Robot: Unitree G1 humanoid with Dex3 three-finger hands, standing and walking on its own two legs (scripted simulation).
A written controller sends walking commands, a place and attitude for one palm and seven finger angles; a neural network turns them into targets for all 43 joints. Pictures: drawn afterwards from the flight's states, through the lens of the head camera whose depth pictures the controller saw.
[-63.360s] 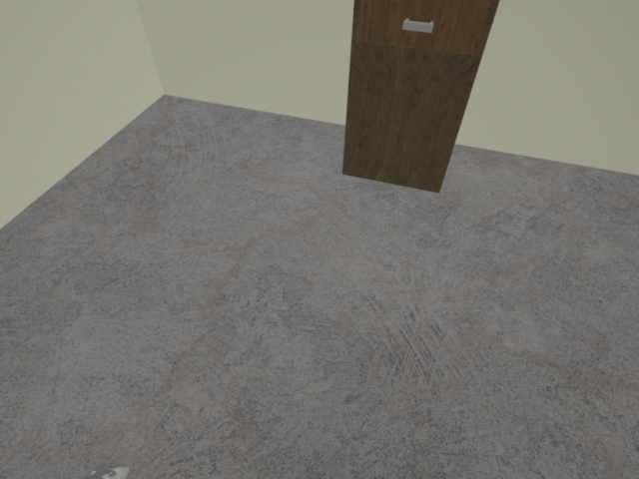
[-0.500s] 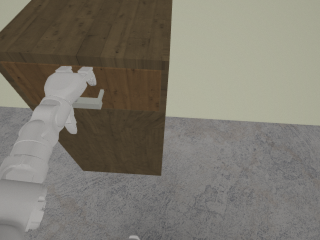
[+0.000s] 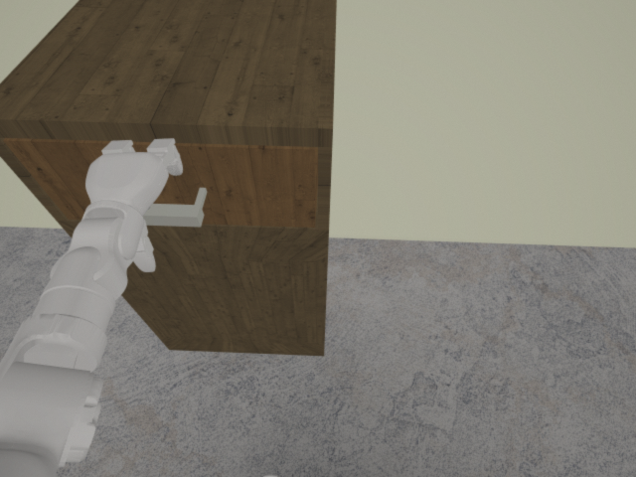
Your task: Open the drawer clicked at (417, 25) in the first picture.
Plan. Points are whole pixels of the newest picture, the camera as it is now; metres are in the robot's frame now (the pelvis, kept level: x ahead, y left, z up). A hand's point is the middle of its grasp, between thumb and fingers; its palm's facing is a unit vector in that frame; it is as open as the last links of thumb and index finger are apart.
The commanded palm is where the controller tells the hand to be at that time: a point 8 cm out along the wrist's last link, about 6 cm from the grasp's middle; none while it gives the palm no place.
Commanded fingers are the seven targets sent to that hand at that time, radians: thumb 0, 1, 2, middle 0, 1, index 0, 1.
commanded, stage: re-aim the fingers above the handle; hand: left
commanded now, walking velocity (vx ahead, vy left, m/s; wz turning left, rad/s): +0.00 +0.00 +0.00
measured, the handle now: (170, 204) +0.51 +0.24 +0.01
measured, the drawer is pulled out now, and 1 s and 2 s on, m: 0.00 0.00 0.00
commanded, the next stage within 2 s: lower the fingers behind the handle in 0.68 s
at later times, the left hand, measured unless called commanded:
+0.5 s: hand (156, 211) +0.45 +0.23 +0.07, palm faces -0.08 -0.02 -1.00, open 13.8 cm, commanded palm +0.43 +0.22 +0.13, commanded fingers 0.00 -0.50 0.30 -0.30 -1.20 -0.30 -1.20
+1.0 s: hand (159, 218) +0.44 +0.23 +0.06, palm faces -0.08 -0.02 -1.00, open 13.8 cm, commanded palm +0.43 +0.23 +0.11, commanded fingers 0.00 -0.50 0.30 -0.30 -1.20 -0.30 -1.20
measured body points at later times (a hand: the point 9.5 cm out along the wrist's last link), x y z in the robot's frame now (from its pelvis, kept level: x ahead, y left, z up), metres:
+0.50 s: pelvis +0.00 -0.01 +0.00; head +0.06 -0.02 +0.45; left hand +0.44 +0.23 +0.12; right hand +0.05 -0.29 -0.13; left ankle +0.01 +0.09 -0.71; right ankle -0.02 -0.13 -0.71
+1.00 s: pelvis +0.01 -0.01 +0.00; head +0.07 -0.02 +0.45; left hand +0.44 +0.23 +0.11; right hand +0.06 -0.29 -0.13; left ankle +0.01 +0.09 -0.71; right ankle -0.02 -0.13 -0.71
